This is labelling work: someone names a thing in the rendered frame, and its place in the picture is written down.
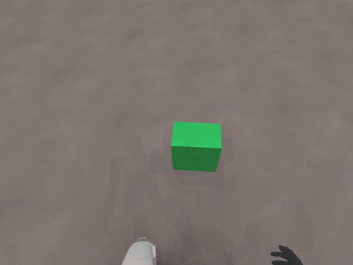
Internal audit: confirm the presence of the robot left shin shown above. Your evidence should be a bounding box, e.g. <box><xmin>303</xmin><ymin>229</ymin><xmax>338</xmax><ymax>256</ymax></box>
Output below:
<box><xmin>137</xmin><ymin>237</ymin><xmax>149</xmax><ymax>242</ymax></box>

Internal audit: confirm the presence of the left robot thigh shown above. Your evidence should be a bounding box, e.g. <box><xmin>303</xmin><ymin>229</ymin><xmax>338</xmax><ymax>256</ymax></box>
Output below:
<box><xmin>122</xmin><ymin>241</ymin><xmax>157</xmax><ymax>265</ymax></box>

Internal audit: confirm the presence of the robot right hand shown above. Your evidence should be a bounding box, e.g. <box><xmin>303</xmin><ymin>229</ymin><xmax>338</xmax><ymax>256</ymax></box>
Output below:
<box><xmin>270</xmin><ymin>245</ymin><xmax>303</xmax><ymax>265</ymax></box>

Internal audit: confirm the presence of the carton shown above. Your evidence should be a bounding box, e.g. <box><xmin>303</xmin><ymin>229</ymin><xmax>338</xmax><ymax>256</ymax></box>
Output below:
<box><xmin>171</xmin><ymin>122</ymin><xmax>222</xmax><ymax>172</ymax></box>

